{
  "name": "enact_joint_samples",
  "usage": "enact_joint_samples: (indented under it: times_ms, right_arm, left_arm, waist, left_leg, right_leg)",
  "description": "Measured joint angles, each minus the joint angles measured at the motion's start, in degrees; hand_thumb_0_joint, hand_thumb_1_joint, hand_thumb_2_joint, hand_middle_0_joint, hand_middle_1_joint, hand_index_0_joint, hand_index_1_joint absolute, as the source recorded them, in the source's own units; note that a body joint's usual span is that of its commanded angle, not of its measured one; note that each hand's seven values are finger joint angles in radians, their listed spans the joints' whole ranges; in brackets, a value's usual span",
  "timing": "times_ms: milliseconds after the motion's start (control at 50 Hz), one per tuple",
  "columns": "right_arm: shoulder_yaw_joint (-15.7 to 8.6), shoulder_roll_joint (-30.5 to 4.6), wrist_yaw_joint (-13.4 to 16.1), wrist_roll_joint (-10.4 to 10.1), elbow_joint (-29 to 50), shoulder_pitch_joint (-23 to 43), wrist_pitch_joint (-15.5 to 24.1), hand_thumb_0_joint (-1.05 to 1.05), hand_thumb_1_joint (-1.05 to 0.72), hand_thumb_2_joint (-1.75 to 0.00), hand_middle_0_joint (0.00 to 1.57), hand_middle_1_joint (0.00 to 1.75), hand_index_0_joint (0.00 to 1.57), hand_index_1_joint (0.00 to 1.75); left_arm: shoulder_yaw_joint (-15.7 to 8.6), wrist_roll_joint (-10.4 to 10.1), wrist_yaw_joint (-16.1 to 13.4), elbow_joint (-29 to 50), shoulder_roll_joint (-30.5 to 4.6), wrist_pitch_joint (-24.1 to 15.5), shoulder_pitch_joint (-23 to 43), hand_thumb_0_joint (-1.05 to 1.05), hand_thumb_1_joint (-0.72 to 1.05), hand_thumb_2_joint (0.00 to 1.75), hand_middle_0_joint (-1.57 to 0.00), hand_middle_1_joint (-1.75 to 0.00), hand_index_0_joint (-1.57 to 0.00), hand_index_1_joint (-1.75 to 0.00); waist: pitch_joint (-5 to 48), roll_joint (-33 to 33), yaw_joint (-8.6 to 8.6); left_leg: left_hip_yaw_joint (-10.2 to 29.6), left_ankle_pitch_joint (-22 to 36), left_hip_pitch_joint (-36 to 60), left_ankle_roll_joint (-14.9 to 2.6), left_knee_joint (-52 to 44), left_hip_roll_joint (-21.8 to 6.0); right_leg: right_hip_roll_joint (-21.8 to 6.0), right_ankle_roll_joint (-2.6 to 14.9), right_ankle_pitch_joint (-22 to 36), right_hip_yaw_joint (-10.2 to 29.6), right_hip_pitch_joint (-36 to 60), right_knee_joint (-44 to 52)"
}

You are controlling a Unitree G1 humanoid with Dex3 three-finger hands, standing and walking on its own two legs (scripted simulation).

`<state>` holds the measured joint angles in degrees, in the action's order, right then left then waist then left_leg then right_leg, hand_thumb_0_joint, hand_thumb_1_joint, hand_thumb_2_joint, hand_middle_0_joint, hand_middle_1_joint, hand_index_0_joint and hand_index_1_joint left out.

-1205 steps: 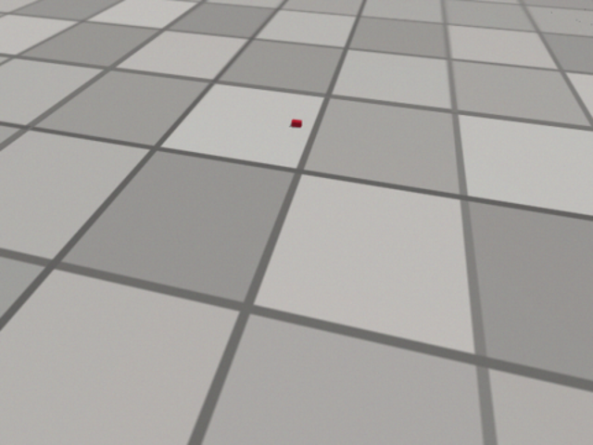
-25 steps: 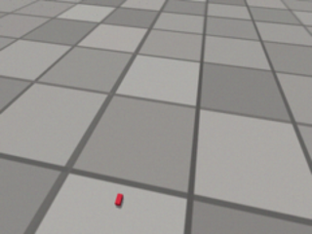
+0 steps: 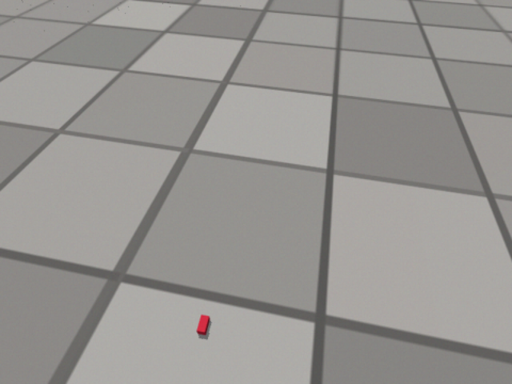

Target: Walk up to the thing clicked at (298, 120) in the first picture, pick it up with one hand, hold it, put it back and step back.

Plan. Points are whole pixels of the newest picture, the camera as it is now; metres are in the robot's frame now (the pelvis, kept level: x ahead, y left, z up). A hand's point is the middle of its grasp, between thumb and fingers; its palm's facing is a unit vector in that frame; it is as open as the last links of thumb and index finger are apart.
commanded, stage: stand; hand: left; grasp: from above
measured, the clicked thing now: (203, 324) +0.50 +0.21 -0.77
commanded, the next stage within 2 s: none
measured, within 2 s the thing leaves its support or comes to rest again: neither
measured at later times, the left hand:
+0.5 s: hand out of the picture +0.09 +0.24 -0.16, palm faces -0.04 -0.94 -0.34, open 7.4 cm
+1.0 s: hand out of the picture +0.10 +0.23 -0.15, palm faces -0.03 -0.94 -0.34, open 7.4 cm
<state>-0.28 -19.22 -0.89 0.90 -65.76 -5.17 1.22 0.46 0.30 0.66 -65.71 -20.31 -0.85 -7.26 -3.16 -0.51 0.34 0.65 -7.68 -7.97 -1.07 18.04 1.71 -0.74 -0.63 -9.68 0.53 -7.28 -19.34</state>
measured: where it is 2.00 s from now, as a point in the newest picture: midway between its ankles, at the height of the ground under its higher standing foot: outside the picture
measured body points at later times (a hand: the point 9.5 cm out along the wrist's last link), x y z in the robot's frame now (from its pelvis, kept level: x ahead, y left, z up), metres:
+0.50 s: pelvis +0.01 -0.01 +0.00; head +0.02 -0.01 +0.45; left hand +0.09 +0.29 -0.13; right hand +0.10 -0.31 -0.13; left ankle +0.03 +0.11 -0.75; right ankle +0.01 -0.13 -0.75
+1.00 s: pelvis +0.02 -0.02 +0.00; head +0.03 -0.02 +0.45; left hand +0.10 +0.28 -0.13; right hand +0.10 -0.32 -0.13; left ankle +0.03 +0.11 -0.75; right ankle +0.01 -0.13 -0.75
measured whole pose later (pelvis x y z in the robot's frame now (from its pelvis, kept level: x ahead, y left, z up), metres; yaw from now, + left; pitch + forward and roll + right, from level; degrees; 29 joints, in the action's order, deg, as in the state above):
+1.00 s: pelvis +0.02 -0.02 +0.00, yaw +0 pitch -2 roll +0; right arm 0.3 -19.9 -0.4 0.7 -65.2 -5.9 0.9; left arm 0.4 0.2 0.3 -64.5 -20.0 -0.7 -6.1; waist -2.7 0.2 -0.4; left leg 1.4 -9.3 -6.2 0.5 17.6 0.0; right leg 0.9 0.9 -10.7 -0.1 -4.9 -17.7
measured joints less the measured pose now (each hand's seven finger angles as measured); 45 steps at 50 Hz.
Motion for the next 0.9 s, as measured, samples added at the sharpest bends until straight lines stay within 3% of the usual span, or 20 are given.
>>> enact_joint_samples:
  times_ms: [900]
  right_arm:
    - [0.5, -0.7, 0.5, -0.2, 0.5, -0.6, -0.4, 0.01, -0.90, -0.90, 0.20, 0.30, 0.20, 0.30]
  left_arm:
    - [0.0, 0.0, -0.4, 1.3, 0.2, 0.1, 1.2, 0.00, 0.90, 0.90, -0.20, -0.30, -0.20, -0.30]
  waist:
    - [0.5, 0.6, -0.85]
  left_leg:
    - [0.7, -1.7, 1.6, 1.50, -0.3, -1.7]
  right_leg:
    - [1.7, 1.46, -0.9, -0.7, 2.3, 1.8]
